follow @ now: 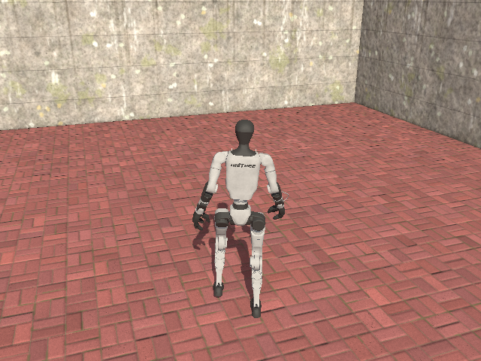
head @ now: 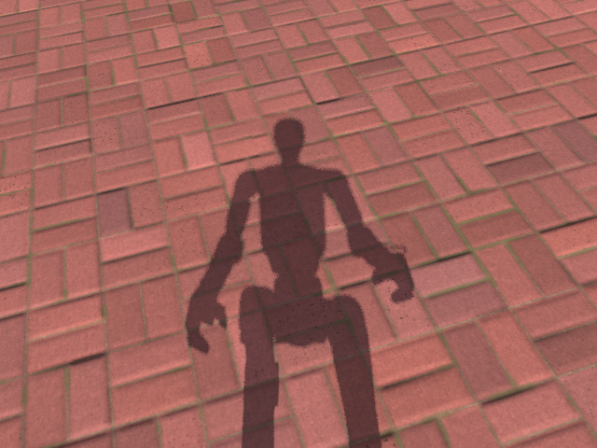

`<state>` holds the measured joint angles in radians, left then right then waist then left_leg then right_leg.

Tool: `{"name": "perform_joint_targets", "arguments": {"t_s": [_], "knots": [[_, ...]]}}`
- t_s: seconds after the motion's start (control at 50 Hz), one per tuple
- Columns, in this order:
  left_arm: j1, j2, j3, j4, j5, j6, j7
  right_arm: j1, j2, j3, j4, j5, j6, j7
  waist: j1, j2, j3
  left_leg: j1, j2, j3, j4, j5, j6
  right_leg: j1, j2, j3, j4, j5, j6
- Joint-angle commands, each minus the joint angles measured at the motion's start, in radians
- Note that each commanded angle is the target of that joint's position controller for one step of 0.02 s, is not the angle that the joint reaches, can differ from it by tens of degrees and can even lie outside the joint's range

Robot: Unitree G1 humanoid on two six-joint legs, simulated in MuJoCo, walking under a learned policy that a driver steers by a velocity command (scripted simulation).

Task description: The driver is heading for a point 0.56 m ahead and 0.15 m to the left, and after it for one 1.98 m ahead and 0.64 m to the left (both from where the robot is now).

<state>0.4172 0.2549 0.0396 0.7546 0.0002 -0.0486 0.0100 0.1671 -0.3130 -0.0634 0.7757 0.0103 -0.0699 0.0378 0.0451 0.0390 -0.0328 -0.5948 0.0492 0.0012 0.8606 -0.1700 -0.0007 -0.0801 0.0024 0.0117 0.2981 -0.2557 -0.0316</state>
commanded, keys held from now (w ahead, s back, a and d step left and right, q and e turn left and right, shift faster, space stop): w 0.60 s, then w+q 0.04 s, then q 0.36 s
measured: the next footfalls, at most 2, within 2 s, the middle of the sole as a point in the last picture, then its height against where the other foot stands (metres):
left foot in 0.22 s outside the picture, level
right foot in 0.74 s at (379, 423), level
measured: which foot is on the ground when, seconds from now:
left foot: up 0.00-0.20, down 0.22-0.76, up 0.78-1.00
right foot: down 0.00-0.24, up 0.26-0.72, down 0.74-1.00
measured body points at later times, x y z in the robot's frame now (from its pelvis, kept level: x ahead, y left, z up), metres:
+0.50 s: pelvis +0.25 +0.07 +0.00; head +0.27 +0.08 +0.45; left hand +0.40 +0.34 -0.11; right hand +0.30 -0.20 -0.13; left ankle +0.24 +0.16 -0.75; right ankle +0.34 -0.10 -0.68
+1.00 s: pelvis +0.47 +0.02 -0.01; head +0.51 +0.02 +0.44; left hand +0.56 +0.30 -0.11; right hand +0.62 -0.26 -0.13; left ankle +0.47 +0.16 -0.68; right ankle +0.55 -0.08 -0.75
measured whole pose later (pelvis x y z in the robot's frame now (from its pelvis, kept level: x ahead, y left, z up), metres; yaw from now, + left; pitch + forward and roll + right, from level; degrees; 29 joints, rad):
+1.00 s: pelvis +0.47 +0.02 -0.01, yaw +11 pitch +1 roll -1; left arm 0.13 0.26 0.05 0.76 0.03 -0.05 0.01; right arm 0.21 -0.32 -0.08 0.78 0.02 0.05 -0.03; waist -0.01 0.04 0.08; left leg -0.57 0.06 -0.01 1.03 -0.38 -0.07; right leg -0.31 -0.03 -0.15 0.41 -0.12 -0.04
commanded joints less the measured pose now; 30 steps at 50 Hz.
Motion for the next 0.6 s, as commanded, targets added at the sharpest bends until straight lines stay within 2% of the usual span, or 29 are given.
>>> {"name": "perform_joint_targets", "arguments": {"t_s": [0.02,0.06,0.1,0.16,0.18,0.2,0.22,0.24,0.26,0.28,0.3,0.32,0.34,0.36,0.38,0.42,0.48,0.54,0.6], "knots": [[-0.019,0.167,0.045,-0.053,-0.003,-0.018,0.006,-0.155,-0.019,0.006,-0.092,0.002,-0.017,0.009,0.016,-0.149,0.092,-0.114,0.010,0.008,-0.127,0.138,-0.030,0.029,-0.195,0.136,-0.165,0.144,-0.153],[0.011,0.183,0.051,-0.034,-0.007,-0.016,0.006,-0.208,-0.008,0.015,-0.109,0.006,-0.017,0.015,0.037,-0.153,0.110,-0.046,-0.006,0.019,-0.224,0.183,-0.029,-0.003,-0.195,0.105,-0.160,0.156,-0.149],[0.035,0.198,0.057,-0.015,-0.015,-0.015,0.004,-0.241,-0.017,0.018,-0.123,0.011,-0.018,0.022,0.044,-0.154,0.129,-0.014,-0.011,0.017,-0.275,0.186,-0.014,0.003,-0.221,0.110,-0.154,0.151,-0.150],[0.032,0.212,0.066,0.007,-0.023,-0.011,0.005,-0.232,-0.051,0.012,-0.130,0.012,-0.024,0.028,0.016,-0.161,0.137,0.020,-0.010,0.004,-0.330,0.126,0.030,0.066,-0.268,0.124,-0.117,0.222,-0.134],[0.024,0.220,0.068,0.011,-0.023,-0.007,0.006,-0.202,-0.066,0.006,-0.123,0.010,-0.026,0.028,-0.005,-0.166,0.118,0.069,-0.023,0.018,-0.339,0.098,0.047,0.088,-0.272,0.118,-0.078,0.324,-0.123],[0.009,0.225,0.069,0.012,-0.023,-0.002,0.007,-0.132,-0.089,-0.007,-0.104,0.004,-0.026,0.022,-0.050,-0.166,0.070,0.176,-0.051,0.043,-0.358,0.082,0.069,0.093,-0.250,0.089,0.017,0.508,-0.104],[0.012,0.207,0.061,0.014,-0.019,0.002,0.011,0.014,-0.127,-0.029,-0.058,0.001,-0.024,0.012,-0.117,-0.147,-0.029,0.381,-0.073,0.062,-0.360,0.086,0.098,0.053,-0.202,0.043,0.194,0.645,-0.078],[0.025,0.165,0.042,-0.005,0.001,0.003,0.015,0.193,-0.188,-0.048,-0.022,-0.004,-0.020,0.002,-0.185,-0.060,-0.180,0.687,0.071,-0.097,-0.320,0.093,0.154,-0.133,-0.153,0.006,0.485,0.463,-0.040],[0.145,0.037,0.006,-0.028,-0.005,-0.015,0.008,0.271,-0.277,-0.066,0.003,-0.014,-0.013,0.004,-0.128,0.264,-0.330,0.990,0.313,-0.613,-0.459,-0.212,0.315,-0.507,0.037,0.002,0.864,-0.158,0.035],[0.087,0.126,0.024,-0.012,-0.025,-0.036,0.006,0.251,-0.181,-0.039,-0.001,0.004,-0.015,0.005,-0.160,0.211,-0.312,0.963,0.316,-0.749,-0.580,-0.347,0.302,-0.611,0.021,0.137,0.994,-0.302,0.028],[-0.014,0.181,0.041,-0.039,-0.050,-0.048,-0.001,0.181,-0.142,-0.026,-0.006,0.003,-0.015,-0.001,-0.151,0.154,-0.157,0.849,0.292,-0.601,-0.586,-0.306,0.260,-0.691,-0.032,0.115,1.024,-0.237,0.013],[-0.074,0.174,0.036,-0.052,-0.043,-0.055,0.002,0.122,-0.123,-0.020,-0.017,-0.003,-0.015,-0.005,-0.127,0.058,-0.084,0.719,0.256,-0.487,-0.592,-0.192,0.239,-0.667,-0.082,0.085,0.987,-0.150,0.003],[-0.106,0.164,0.039,-0.055,-0.024,-0.057,0.005,0.076,-0.102,-0.015,-0.020,-0.012,-0.016,-0.004,-0.100,0.021,-0.027,0.603,0.220,-0.406,-0.613,-0.088,0.234,-0.636,-0.112,0.074,0.926,-0.088,0.004],[-0.091,0.154,0.042,-0.049,-0.018,-0.049,0.005,0.049,-0.076,-0.007,-0.024,-0.024,-0.021,-0.005,-0.065,0.043,-0.018,0.530,0.191,-0.349,-0.638,-0.021,0.229,-0.577,-0.138,0.082,0.891,-0.045,0.002],[-0.070,0.135,0.040,-0.040,-0.018,-0.039,0.003,0.037,-0.067,-0.006,-0.022,-0.025,-0.024,-0.005,-0.048,0.056,-0.014,0.488,0.178,-0.319,-0.665,0.011,0.237,-0.539,-0.144,0.081,0.869,-0.026,0.007],[-0.068,0.107,0.034,-0.037,-0.014,-0.021,0.004,0.040,-0.072,-0.009,-0.007,-0.013,-0.036,-0.006,-0.029,0.045,0.014,0.427,0.174,-0.258,-0.712,0.058,0.256,-0.532,-0.155,0.067,0.812,-0.009,0.023],[-0.172,0.096,0.028,-0.071,-0.001,-0.018,0.005,0.066,-0.101,-0.016,0.015,-0.008,-0.037,-0.017,-0.045,0.015,0.069,0.416,0.165,-0.190,-0.753,0.116,0.258,-0.600,-0.162,0.057,0.652,0.126,0.050],[-0.277,0.073,0.016,-0.091,-0.004,-0.031,-0.007,0.100,-0.119,-0.018,0.031,-0.002,-0.029,-0.027,-0.081,0.008,0.089,0.423,0.127,-0.106,-0.757,0.164,0.223,-0.566,-0.135,0.027,0.442,0.293,0.050],[-0.378,0.067,0.010,-0.116,-0.014,-0.041,-0.024,0.167,-0.139,-0.021,0.060,0.008,-0.019,-0.030,-0.123,0.001,0.104,0.466,0.139,-0.085,-0.745,0.154,0.212,-0.529,-0.103,0.001,0.316,0.364,0.047]]}}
